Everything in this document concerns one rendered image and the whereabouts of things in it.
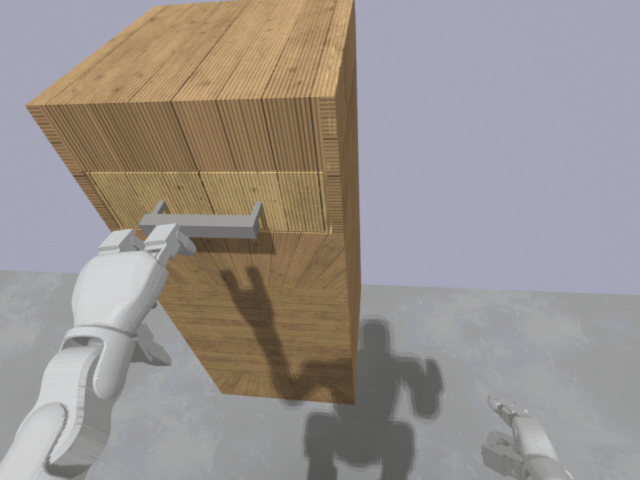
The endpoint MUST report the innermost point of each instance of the cabinet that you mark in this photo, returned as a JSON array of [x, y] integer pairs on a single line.
[[236, 85]]

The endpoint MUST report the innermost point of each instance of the right robot hand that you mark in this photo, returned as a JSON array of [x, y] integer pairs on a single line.
[[506, 455]]

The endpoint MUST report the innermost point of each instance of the left robot hand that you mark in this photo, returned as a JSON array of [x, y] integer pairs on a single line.
[[120, 286]]

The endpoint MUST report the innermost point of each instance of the drawer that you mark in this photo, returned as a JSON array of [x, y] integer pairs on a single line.
[[293, 200]]

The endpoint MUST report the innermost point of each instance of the handle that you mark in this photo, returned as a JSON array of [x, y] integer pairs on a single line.
[[205, 226]]

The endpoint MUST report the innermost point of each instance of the left robot forearm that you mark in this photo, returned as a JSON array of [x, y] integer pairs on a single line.
[[69, 426]]

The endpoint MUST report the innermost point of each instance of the right robot forearm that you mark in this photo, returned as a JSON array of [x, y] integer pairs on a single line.
[[544, 469]]

